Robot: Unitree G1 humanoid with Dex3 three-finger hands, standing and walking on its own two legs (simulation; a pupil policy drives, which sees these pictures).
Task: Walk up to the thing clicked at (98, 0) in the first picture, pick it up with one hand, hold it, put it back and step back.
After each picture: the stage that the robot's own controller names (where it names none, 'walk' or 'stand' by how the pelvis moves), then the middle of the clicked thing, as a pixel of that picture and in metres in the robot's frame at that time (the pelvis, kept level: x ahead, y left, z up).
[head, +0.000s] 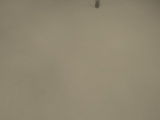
stand; (97, 3) +2.36 -0.29 -0.72
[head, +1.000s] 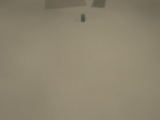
walk; (83, 18) +2.23 +0.11 -0.70
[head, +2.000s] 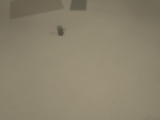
walk; (60, 30) +1.52 +0.34 -0.72
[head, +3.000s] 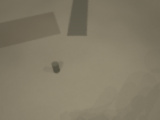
walk; (55, 67) +0.97 +0.32 -0.72
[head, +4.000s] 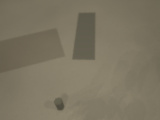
walk; (59, 104) +0.58 +0.25 -0.72
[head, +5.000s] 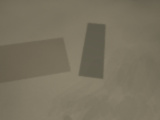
stand; out of the picture +0.38 +0.16 -0.70
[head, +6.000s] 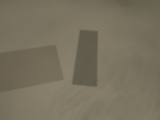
stand; out of the picture +0.33 +0.16 -0.72
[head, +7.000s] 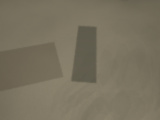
stand; out of the picture +0.33 +0.18 -0.73
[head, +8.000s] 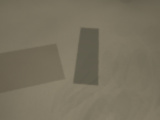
stand; out of the picture +0.32 +0.17 -0.73
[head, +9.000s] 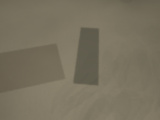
stand; out of the picture +0.31 +0.17 -0.73
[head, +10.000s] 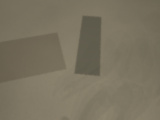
go down; out of the picture +0.32 +0.16 -0.72
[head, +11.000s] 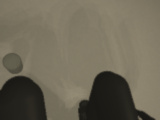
go down; (13, 64) +0.39 +0.21 -0.29
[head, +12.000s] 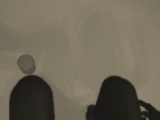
close in; (27, 65) +0.39 +0.21 -0.30
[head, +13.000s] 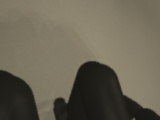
close in; out of the picture +0.38 +0.25 -0.22
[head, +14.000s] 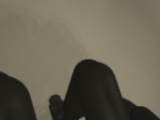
close; out of the picture +0.38 +0.25 -0.22
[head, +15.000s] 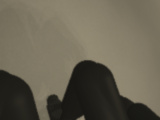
lift; out of the picture +0.35 +0.25 -0.23
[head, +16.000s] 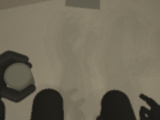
lift; (21, 80) +0.32 +0.20 -0.03
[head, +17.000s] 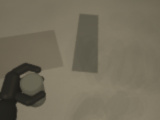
hold; (34, 91) +0.31 +0.17 +0.01
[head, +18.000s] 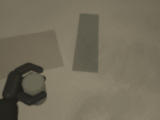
hold; (35, 90) +0.32 +0.17 +0.00
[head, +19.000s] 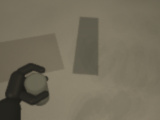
crouch; (38, 90) +0.32 +0.16 +0.01
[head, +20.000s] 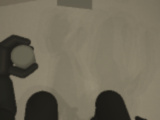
crouch; (25, 61) +0.40 +0.19 -0.08
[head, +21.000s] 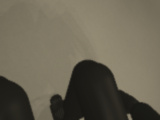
lower; out of the picture +0.39 +0.29 -0.22
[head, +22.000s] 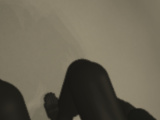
lower; out of the picture +0.40 +0.28 -0.23
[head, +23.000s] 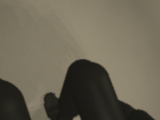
lower; out of the picture +0.40 +0.28 -0.23
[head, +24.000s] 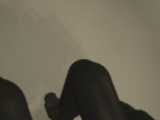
lower; out of the picture +0.40 +0.28 -0.22
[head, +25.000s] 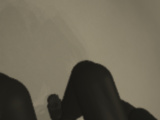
loosen; out of the picture +0.39 +0.27 -0.23
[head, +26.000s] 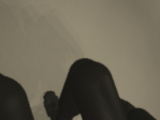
withdraw; out of the picture +0.38 +0.26 -0.23
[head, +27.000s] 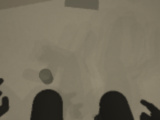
walk; (46, 77) +0.42 +0.19 -0.43
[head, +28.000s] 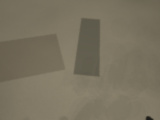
stand; out of the picture +0.35 +0.15 -0.66
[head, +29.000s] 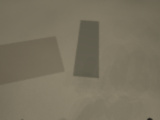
stand; out of the picture +0.35 +0.16 -0.67
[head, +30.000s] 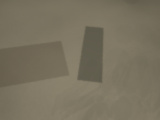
stand; out of the picture +0.37 +0.14 -0.71
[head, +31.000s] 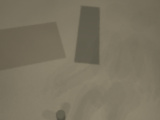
walk; (60, 116) +0.39 +0.12 -0.70
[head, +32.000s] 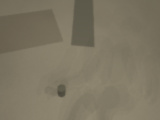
walk; (61, 91) +0.58 +0.10 -0.71
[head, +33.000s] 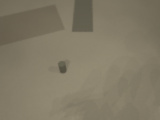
walk; (62, 67) +0.85 +0.23 -0.70
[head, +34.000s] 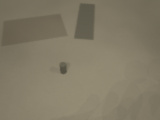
stand; (63, 68) +0.99 +0.18 -0.71
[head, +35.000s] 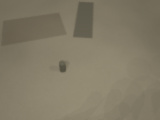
stand; (62, 66) +1.00 +0.19 -0.72
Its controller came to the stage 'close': yes
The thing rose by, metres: 0.71
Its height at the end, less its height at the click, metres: +0.00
